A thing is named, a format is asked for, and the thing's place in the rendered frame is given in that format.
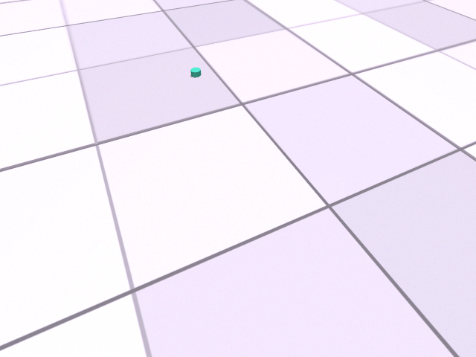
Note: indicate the tin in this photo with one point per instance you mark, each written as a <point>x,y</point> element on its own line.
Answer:
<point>195,72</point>

